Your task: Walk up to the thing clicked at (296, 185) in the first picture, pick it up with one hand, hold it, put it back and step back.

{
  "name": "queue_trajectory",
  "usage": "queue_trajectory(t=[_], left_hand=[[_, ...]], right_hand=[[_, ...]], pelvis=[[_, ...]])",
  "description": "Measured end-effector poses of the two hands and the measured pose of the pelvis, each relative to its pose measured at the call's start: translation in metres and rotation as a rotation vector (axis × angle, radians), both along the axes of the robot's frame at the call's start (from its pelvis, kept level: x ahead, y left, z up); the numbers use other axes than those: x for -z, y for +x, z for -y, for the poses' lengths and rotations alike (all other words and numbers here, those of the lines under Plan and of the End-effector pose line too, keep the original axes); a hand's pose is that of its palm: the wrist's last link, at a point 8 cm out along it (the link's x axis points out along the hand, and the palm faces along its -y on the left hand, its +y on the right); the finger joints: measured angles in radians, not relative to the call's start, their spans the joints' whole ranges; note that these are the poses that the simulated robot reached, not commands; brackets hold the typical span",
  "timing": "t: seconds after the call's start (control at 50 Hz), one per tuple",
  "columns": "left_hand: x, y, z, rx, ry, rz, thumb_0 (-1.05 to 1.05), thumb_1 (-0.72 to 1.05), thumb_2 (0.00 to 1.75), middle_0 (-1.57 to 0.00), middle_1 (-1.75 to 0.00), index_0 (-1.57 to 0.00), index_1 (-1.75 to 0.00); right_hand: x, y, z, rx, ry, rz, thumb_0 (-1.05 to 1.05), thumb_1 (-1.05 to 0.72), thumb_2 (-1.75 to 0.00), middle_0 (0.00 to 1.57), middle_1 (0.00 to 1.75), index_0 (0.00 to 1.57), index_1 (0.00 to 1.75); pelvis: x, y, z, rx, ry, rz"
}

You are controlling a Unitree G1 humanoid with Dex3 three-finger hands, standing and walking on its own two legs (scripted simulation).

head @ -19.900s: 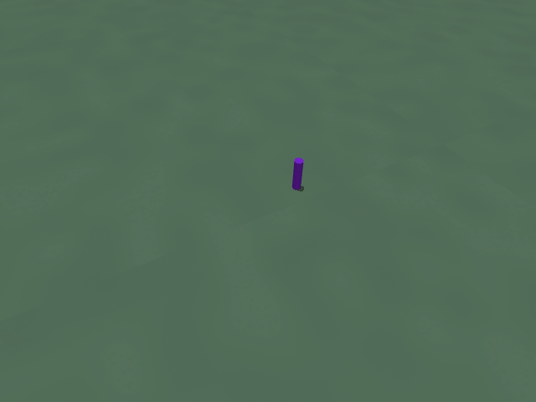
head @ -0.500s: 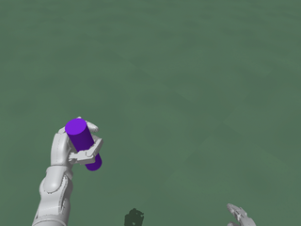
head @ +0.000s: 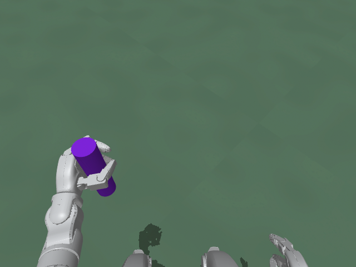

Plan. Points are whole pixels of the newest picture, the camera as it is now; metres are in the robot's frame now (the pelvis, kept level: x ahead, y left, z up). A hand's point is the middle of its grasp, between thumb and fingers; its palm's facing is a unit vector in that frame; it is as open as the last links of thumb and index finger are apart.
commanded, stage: crouch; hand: left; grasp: from the side
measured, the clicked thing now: (97, 170) +0.34 +0.19 +0.00
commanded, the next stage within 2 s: lower in 1.52 s
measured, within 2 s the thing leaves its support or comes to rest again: neither
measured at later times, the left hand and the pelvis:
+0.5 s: hand (117, 196) +0.36 +0.19 -0.23, palm faces +0.03 -1.00 -0.01, open 6.2 cm; pelvis -0.04 +0.01 -0.21, yaw -1 degrees
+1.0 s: hand (123, 204) +0.38 +0.20 -0.40, palm faces +0.06 -1.00 -0.01, open 6.2 cm; pelvis -0.07 +0.01 -0.36, yaw -3 degrees
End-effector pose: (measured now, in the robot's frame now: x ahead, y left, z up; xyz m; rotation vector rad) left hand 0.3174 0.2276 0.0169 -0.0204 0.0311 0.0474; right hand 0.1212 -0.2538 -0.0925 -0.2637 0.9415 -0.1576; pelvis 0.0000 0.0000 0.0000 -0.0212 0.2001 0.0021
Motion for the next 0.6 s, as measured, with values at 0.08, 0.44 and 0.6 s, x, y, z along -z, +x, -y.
queue_trajectory(t=[0.08, 0.44, 0.6], left_hand=[[0.037, 0.005, -0.002, 0.006, -0.002, 0.012, 0.01, 0.12, 1.05, -0.98, -1.04, -0.91, -1.09], [0.223, 0.021, -0.013, 0.015, 0.028, 0.037, 0.01, 0.11, 1.06, -0.99, -1.03, -0.92, -1.08], [0.297, 0.022, -0.016, -0.007, 0.033, 0.027, 0.01, 0.11, 1.06, -0.99, -1.03, -0.92, -1.08]], right_hand=[[0.025, -0.008, 0.006, -0.009, -0.025, -0.034, 0.01, -0.87, -0.89, 0.21, 0.30, 0.20, 0.30], [0.201, -0.024, -0.005, -0.081, -0.017, -0.176, 0.01, -0.89, -0.90, 0.21, 0.30, 0.20, 0.30], [0.270, -0.040, -0.007, -0.128, -0.012, -0.214, 0.01, -0.89, -0.90, 0.21, 0.30, 0.21, 0.30]], pelvis=[[0.026, -0.005, -0.001, 0.001, -0.004, -0.077], [0.184, -0.033, -0.007, 0.011, -0.024, -0.340], [0.249, -0.052, -0.005, 0.013, -0.027, -0.360]])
